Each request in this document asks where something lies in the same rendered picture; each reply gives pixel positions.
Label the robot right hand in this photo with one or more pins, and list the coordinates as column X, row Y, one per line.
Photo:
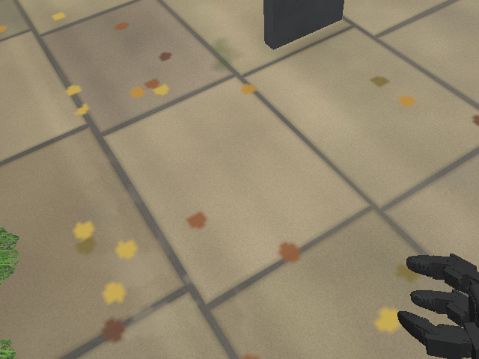
column 446, row 341

